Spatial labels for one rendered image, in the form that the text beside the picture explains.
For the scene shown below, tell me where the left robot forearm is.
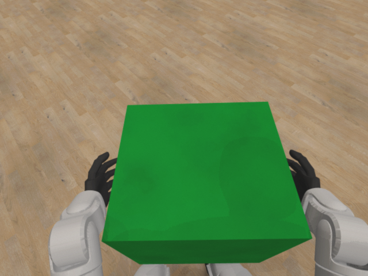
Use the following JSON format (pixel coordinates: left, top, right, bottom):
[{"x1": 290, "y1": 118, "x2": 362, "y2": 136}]
[{"x1": 48, "y1": 190, "x2": 106, "y2": 276}]

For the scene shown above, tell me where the robot left thigh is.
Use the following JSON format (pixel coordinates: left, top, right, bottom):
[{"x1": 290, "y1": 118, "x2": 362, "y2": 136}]
[{"x1": 134, "y1": 264, "x2": 170, "y2": 276}]

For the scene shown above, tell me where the robot thigh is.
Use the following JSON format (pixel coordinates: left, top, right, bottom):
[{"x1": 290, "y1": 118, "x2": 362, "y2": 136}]
[
  {"x1": 134, "y1": 264, "x2": 170, "y2": 276},
  {"x1": 206, "y1": 263, "x2": 252, "y2": 276}
]

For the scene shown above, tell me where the carton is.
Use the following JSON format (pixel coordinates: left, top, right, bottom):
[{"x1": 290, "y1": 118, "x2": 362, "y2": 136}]
[{"x1": 102, "y1": 102, "x2": 312, "y2": 265}]

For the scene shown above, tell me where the robot right thigh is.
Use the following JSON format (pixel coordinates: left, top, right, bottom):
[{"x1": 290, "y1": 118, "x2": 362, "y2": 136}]
[{"x1": 206, "y1": 263, "x2": 252, "y2": 276}]

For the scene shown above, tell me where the robot right hand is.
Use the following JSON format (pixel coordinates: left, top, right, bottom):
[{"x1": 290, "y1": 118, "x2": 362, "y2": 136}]
[{"x1": 286, "y1": 149, "x2": 320, "y2": 202}]

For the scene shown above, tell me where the robot left hand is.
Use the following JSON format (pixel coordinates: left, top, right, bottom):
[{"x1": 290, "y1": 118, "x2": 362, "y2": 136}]
[{"x1": 85, "y1": 152, "x2": 117, "y2": 207}]

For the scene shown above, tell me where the right robot forearm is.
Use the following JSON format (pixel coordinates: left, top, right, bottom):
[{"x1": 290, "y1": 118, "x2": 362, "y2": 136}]
[{"x1": 301, "y1": 188, "x2": 368, "y2": 276}]

